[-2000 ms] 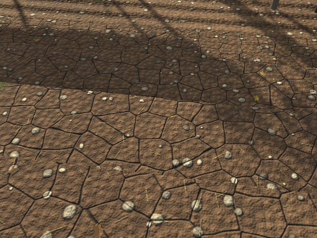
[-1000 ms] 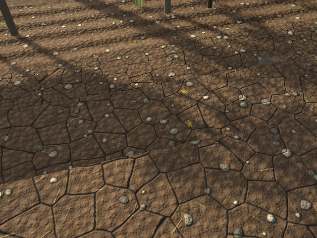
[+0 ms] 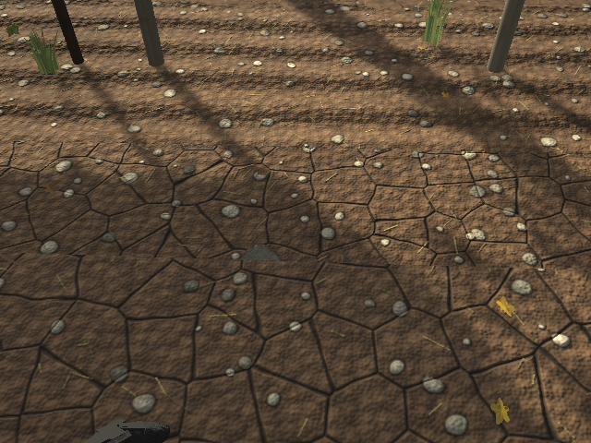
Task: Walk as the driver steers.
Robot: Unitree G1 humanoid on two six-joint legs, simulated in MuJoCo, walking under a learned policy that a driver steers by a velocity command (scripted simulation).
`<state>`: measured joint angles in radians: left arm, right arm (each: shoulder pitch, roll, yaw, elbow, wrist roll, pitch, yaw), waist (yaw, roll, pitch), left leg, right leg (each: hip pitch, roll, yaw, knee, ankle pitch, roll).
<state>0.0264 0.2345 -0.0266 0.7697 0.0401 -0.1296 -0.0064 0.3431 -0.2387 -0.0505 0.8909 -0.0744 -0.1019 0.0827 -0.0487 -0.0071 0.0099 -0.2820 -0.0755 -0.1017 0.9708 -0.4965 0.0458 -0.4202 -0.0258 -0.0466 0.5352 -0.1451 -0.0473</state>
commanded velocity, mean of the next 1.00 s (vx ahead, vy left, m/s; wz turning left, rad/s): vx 0.50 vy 0.00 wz -0.05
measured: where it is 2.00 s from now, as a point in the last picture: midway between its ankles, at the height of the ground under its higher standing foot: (319, 275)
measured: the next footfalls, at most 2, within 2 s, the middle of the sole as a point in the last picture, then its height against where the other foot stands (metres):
left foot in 0.42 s outside the picture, level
right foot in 0.98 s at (328, 402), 0.18 m lower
